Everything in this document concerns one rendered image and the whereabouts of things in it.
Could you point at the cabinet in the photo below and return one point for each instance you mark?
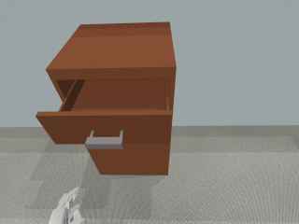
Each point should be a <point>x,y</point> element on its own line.
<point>120,51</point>

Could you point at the drawer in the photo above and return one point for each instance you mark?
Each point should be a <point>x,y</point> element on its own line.
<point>137,106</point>

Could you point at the handle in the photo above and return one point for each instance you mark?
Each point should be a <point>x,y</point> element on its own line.
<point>104,142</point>

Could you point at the robot left hand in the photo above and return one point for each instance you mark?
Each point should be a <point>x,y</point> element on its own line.
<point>60,215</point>

